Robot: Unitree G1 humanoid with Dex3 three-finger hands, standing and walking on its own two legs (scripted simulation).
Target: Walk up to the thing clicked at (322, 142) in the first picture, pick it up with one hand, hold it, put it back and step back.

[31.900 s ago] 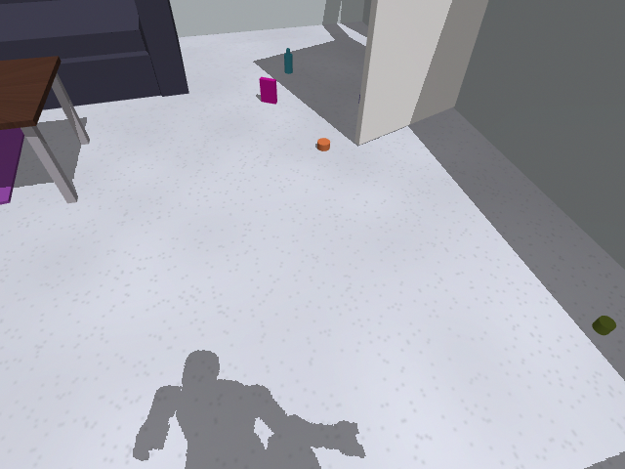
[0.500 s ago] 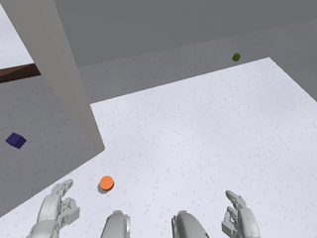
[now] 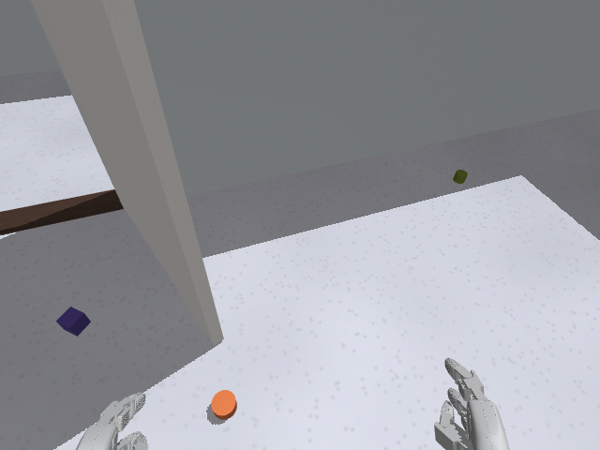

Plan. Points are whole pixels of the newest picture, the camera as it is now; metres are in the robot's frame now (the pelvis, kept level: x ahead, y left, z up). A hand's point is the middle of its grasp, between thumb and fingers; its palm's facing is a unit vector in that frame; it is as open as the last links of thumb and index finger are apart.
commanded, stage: home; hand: left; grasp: from above
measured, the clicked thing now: (224, 404) +0.41 +0.19 -0.69
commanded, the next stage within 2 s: stand in 1.78 s
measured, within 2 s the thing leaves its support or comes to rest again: neither
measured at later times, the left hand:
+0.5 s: hand out of the picture +0.16 +0.18 -0.05, palm faces +0.04 -0.98 -0.19, open 7.4 cm
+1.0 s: hand out of the picture +0.16 +0.18 -0.05, palm faces +0.04 -0.98 -0.19, open 7.4 cm
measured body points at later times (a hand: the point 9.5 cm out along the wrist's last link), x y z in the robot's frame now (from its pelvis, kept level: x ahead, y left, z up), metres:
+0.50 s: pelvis +0.00 +0.00 +0.00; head +0.02 +0.01 +0.45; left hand +0.16 +0.23 -0.03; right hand +0.15 -0.25 -0.07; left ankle +0.02 +0.12 -0.68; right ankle -0.01 -0.14 -0.68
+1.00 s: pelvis +0.00 +0.00 +0.00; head +0.02 +0.01 +0.45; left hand +0.16 +0.23 -0.03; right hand +0.16 -0.24 -0.06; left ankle +0.02 +0.12 -0.68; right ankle -0.01 -0.14 -0.68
